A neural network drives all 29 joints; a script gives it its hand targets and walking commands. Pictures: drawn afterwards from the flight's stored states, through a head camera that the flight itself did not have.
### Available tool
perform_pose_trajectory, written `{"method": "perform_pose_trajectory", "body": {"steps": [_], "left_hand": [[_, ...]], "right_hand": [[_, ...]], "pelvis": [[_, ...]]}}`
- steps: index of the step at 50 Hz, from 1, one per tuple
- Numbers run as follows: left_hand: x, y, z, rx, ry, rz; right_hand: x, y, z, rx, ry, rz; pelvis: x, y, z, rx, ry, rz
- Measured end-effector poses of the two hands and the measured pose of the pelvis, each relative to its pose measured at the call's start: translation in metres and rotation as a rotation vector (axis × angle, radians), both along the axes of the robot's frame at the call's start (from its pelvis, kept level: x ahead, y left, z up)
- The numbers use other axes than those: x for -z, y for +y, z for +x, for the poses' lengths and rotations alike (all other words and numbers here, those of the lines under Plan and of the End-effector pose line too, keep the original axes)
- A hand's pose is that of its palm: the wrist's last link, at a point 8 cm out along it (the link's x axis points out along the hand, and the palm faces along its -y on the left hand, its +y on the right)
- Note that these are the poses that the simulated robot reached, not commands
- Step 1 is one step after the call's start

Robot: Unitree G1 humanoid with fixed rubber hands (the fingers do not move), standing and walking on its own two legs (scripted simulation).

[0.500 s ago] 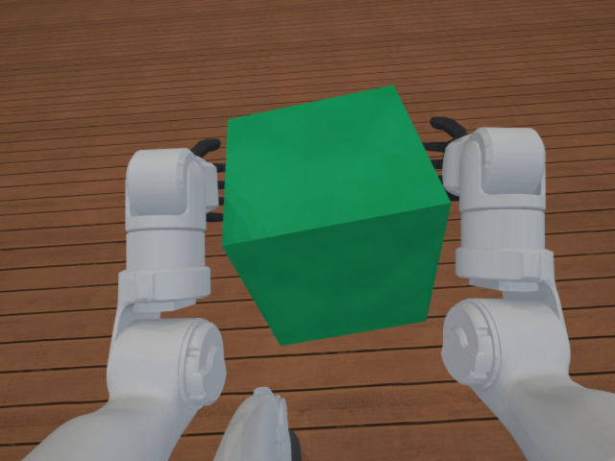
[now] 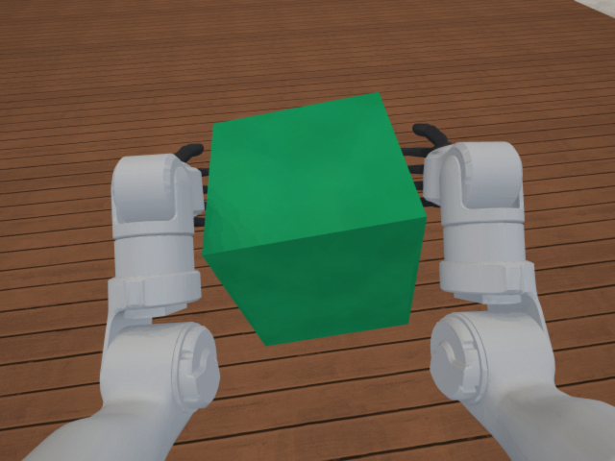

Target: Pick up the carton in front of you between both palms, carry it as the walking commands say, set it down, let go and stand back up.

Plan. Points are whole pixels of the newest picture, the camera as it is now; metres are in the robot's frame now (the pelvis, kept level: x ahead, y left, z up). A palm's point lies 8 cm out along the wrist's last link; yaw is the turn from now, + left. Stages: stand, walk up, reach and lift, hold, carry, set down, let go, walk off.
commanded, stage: carry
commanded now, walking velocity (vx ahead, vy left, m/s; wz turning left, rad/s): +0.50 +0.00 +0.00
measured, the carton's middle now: (317, 230) +0.39 -0.01 +0.12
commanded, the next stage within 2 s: none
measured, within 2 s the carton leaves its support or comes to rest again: neither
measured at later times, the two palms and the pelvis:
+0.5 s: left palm (195, 145) +0.62 +0.19 +0.12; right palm (360, 131) +0.62 -0.10 +0.13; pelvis +0.26 +0.04 +0.01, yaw -1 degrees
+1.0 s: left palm (228, 98) +0.82 +0.16 +0.10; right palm (362, 88) +0.83 -0.14 +0.10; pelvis +0.56 +0.01 +0.03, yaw +1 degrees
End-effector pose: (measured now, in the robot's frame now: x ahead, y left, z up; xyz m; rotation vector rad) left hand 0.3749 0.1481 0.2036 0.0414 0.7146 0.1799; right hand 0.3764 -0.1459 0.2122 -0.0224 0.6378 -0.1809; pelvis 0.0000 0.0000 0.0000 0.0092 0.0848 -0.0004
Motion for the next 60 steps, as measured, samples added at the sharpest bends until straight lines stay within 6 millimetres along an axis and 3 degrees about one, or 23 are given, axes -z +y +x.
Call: {"method": "perform_pose_trajectory", "body": {"steps": [5, 11, 16, 22, 29, 34, 38, 42, 45, 52, 60], "left_hand": [[0.012, -0.003, 0.035, -0.025, 0.075, 0.041], [0.03, 0.002, 0.085, -0.038, 0.155, 0.042], [0.049, 0.012, 0.139, -0.023, 0.163, 0.031], [0.074, 0.036, 0.217, 0.003, 0.12, 0.004], [0.099, 0.047, 0.268, 0.003, 0.19, -0.026], [0.095, 0.039, 0.305, -0.032, 0.105, -0.079], [0.088, 0.027, 0.341, -0.055, 0.026, -0.092], [0.09, 0.011, 0.384, -0.037, -0.017, -0.032], [0.098, 0.007, 0.408, -0.036, 0.046, -0.011], [0.097, 0.013, 0.461, -0.073, 0.116, -0.01], [0.084, 0.034, 0.565, -0.067, 0.022, -0.026]], "right_hand": [[0.017, -0.003, 0.05, -0.043, 0.079, 0.015], [0.038, 0.003, 0.102, -0.051, 0.158, 0.024], [0.053, 0.013, 0.153, -0.033, 0.167, 0.017], [0.07, 0.037, 0.222, -0.015, 0.124, -0.02], [0.095, 0.048, 0.267, 0.034, 0.187, 0.004], [0.087, 0.04, 0.303, 0.083, 0.092, 0.052], [0.082, 0.027, 0.34, 0.072, 0.013, 0.063], [0.093, 0.011, 0.386, 0.044, -0.022, 0.07], [0.105, 0.006, 0.411, 0.03, 0.044, 0.064], [0.104, 0.013, 0.476, -0.014, 0.116, 0.056], [0.087, 0.034, 0.577, -0.009, 0.022, 0.046]], "pelvis": [[-0.005, -0.008, 0.05, -0.008, -0.007, 0.004], [-0.019, -0.003, 0.104, -0.011, 0.004, 0.002], [-0.021, 0.012, 0.158, -0.014, 0.006, -0.007], [-0.006, 0.037, 0.232, 0.003, 0.002, -0.002], [-0.026, 0.046, 0.3, 0.02, 0.019, -0.035], [-0.03, 0.042, 0.356, 0.013, 0.015, -0.032], [-0.025, 0.031, 0.413, 0.014, 0.004, -0.022], [-0.007, 0.016, 0.474, -0.005, -0.017, -0.022], [-0.011, 0.01, 0.507, -0.023, -0.018, -0.021], [-0.029, 0.007, 0.577, -0.023, -0.019, 0.001], [-0.024, 0.029, 0.677, -0.019, -0.024, -0.009]]}}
